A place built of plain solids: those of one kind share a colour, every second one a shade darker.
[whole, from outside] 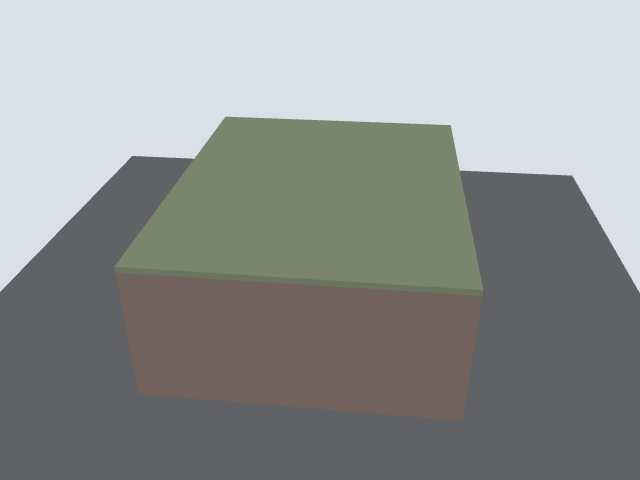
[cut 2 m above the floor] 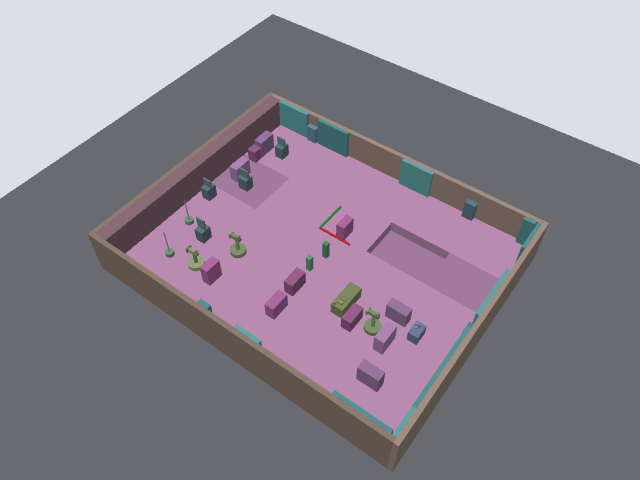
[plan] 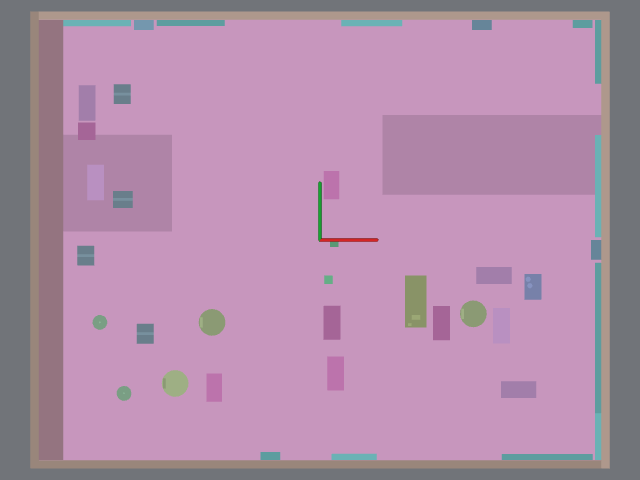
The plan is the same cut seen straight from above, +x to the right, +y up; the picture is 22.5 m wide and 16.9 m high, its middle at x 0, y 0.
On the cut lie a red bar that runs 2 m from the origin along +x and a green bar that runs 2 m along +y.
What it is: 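A television studio; one plain floor, a cyclorama, elevating floor sections, a set, what works the floor and what has gathered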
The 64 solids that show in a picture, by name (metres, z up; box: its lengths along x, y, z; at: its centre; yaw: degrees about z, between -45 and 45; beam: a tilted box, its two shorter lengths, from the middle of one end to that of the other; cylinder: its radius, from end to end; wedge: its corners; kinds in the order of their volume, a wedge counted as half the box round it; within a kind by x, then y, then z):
{
 "floor_1": {"box": [4.71, 1.32, 1.16], "at": [-7.55, 0.95, 0.53]},
 "floor_2": {"box": [4.71, 2.12, 1.16], "at": [-7.55, 2.65, 0.53]},
 "floor_3": {"box": [12.11, 0.71, 1.16], "at": [-3.85, 4.05, 0.53]},
 "floor_4": {"box": [3.82, 3.42, 1.16], "at": [-3.3, 2.0, 0.53]},
 "floor_5": {"box": [19.82, 8.06, 1.16], "at": [0.0, -3.73, 0.53]},
 "floor_6": {"box": [19.82, 3.36, 1.16], "at": [0.0, 6.08, 0.53]},
 "floor_7": {"box": [3.6, 2.12, 1.16], "at": [0.4, 2.65, 0.53]},
 "floor_8": {"box": [4.02, 2.82, 0.43], "at": [4.2, 3.0, 0.17]},
 "floor_9": {"box": [11.31, 1.31, 1.16], "at": [4.25, 0.94, 0.53]},
 "floor_10": {"box": [3.71, 2.12, 1.16], "at": [8.05, 2.65, 0.53]},
 "floor_11": {"box": [3.71, 0.72, 1.16], "at": [8.05, 4.05, 0.53]},
 "wall_1": {"box": [0.3, 16.1, 7.36], "at": [-10.05, 0.0, 3.63]},
 "wall_2": {"box": [19.8, 0.3, 7.36], "at": [0.0, -7.9, 3.63]},
 "wall_3": {"box": [19.8, 0.3, 7.36], "at": [0.0, 7.9, 3.63]},
 "wall_4": {"box": [0.3, 16.1, 7.36], "at": [10.05, 0.0, 3.63]},
 "roof_1": {"box": [20.4, 16.1, 0.3], "at": [0.0, 0.0, 7.46]},
 "cove_1": {"box": [0.86, 15.5, 5.2], "at": [-9.47, 0.0, 3.71]},
 "drape_1": {"box": [2.39, 0.22, 5.4], "at": [-7.84, 7.64, 3.81]},
 "drape_2": {"box": [2.4, 0.22, 5.4], "at": [-4.55, 7.64, 3.81]},
 "drape_3": {"box": [0.7, 0.28, 5.4], "at": [-1.75, -7.61, 3.81]},
 "drape_4": {"box": [1.6, 0.22, 5.4], "at": [1.2, -7.64, 3.81]},
 "drape_5": {"box": [2.15, 0.22, 5.4], "at": [1.82, 7.64, 3.81]},
 "drape_6": {"box": [3.2, 0.22, 5.4], "at": [8.0, -7.64, 3.81]},
 "drape_7": {"box": [0.7, 0.28, 5.4], "at": [9.25, 7.61, 3.81]},
 "drape_8": {"box": [0.22, 1.65, 5.4], "at": [9.79, -6.92, 3.81]},
 "drape_9": {"box": [0.22, 5.3, 5.4], "at": [9.79, -3.45, 3.81]},
 "drape_10": {"box": [0.22, 3.6, 5.4], "at": [9.79, 1.9, 3.81]},
 "drape_11": {"box": [0.22, 2.25, 5.4], "at": [9.79, 6.62, 3.81]},
 "rack_1": {"box": [0.6, 1.25, 1.19], "at": [-8.2, 4.83, 1.71]},
 "rack_2": {"box": [0.6, 1.25, 1.12], "at": [-7.9, 2.02, 1.67]},
 "rack_3": {"box": [1.25, 0.6, 1.05], "at": [6.12, -1.25, 1.64]},
 "rack_4": {"box": [0.6, 1.25, 1.16], "at": [6.39, -3.02, 1.69]},
 "rack_5": {"box": [1.25, 0.6, 1.18], "at": [6.99, -5.27, 1.7]},
 "case_1": {"box": [0.62, 0.62, 0.87], "at": [-8.21, 3.83, 1.54]},
 "case_2": {"box": [0.55, 1.0, 1.3], "at": [-3.73, -5.2, 1.76]},
 "case_3": {"box": [0.55, 1.0, 1.14], "at": [0.41, 1.93, 1.68]},
 "case_4": {"box": [0.6, 1.2, 0.96], "at": [0.42, -2.91, 1.59]},
 "case_5": {"box": [0.6, 1.2, 0.97], "at": [0.55, -4.7, 1.59]},
 "case_6": {"box": [0.6, 1.2, 0.88], "at": [4.28, -2.93, 1.55]},
 "monitor_1": {"box": [0.6, 0.7, 0.9], "at": [-8.25, -0.55, 1.56]},
 "monitor_2": {"box": [0.6, 0.1, 0.57], "at": [-8.25, -0.55, 2.29]},
 "monitor_3": {"box": [0.6, 0.7, 0.9], "at": [-6.96, 5.14, 1.56]},
 "monitor_4": {"box": [0.6, 0.1, 0.62], "at": [-6.96, 5.14, 2.32]},
 "monitor_5": {"box": [0.7, 0.6, 0.9], "at": [-6.94, 1.43, 1.56]},
 "monitor_6": {"box": [0.7, 0.1, 0.61], "at": [-6.94, 1.43, 2.31]},
 "monitor_7": {"box": [0.6, 0.7, 0.9], "at": [-6.15, -3.3, 1.56]},
 "monitor_8": {"box": [0.6, 0.1, 0.79], "at": [-6.15, -3.3, 2.4]},
 "table_1": {"box": [0.37, 0.27, 0.06], "at": [3.35, -2.4, 1.91]},
 "table_2": {"box": [0.76, 1.83, 0.77], "at": [3.37, -2.17, 1.5]},
 "table_3": {"box": [0.3, 0.17, 0.13], "at": [3.38, -2.73, 1.95]},
 "wallbox_1": {"box": [0.7, 0.36, 1.2], "at": [-6.2, 7.57, 1.71]},
 "wallbox_2": {"box": [0.7, 0.36, 1.25], "at": [5.7, 7.57, 1.74]},
 "wallbox_3": {"box": [0.36, 0.7, 1.25], "at": [9.72, -0.35, 1.74]},
 "pedestal_1": {"box": [0.71, 0.2, 0.24], "at": [-5.16, -5.05, 2.29]},
 "pedestal_2": {"cylinder": 0.47, "from": [-5.1, -5.05, 1.11], "to": [-5.1, -5.05, 1.39]},
 "pedestal_3": {"box": [0.71, 0.2, 0.24], "at": [-3.85, -2.9, 2.39]},
 "pedestal_4": {"cylinder": 0.47, "from": [-3.8, -2.9, 1.11], "to": [-3.8, -2.9, 1.39]},
 "pedestal_5": {"box": [0.71, 0.2, 0.24], "at": [5.34, -2.6, 2.44]},
 "pedestal_6": {"cylinder": 0.47, "from": [5.4, -2.6, 1.11], "to": [5.4, -2.6, 1.39]},
 "paintkit_1": {"box": [0.6, 0.9, 0.69], "at": [7.5, -1.65, 1.46]},
 "post_1": {"box": [0.3, 0.3, 1.05], "at": [0.3, -1.4, 1.64]},
 "post_2": {"box": [0.3, 0.3, 1.16], "at": [0.5, -0.1, 1.69]},
 "stand_1": {"cylinder": 0.26, "from": [-7.75, -2.9, 1.11], "to": [-7.75, -2.9, 1.37]},
 "stand_2": {"cylinder": 0.26, "from": [-6.9, -5.4, 1.11], "to": [-6.9, -5.4, 1.37]}
}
